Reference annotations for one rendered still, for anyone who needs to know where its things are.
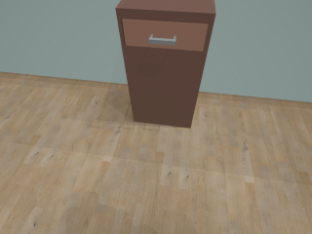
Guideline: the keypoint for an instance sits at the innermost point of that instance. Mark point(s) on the handle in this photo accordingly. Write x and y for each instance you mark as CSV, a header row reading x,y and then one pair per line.
x,y
162,41

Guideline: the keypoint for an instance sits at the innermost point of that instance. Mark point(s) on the cabinet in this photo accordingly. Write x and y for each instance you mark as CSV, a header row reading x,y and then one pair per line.
x,y
164,83

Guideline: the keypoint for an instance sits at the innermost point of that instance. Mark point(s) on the drawer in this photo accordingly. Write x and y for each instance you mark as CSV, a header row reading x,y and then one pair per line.
x,y
188,36

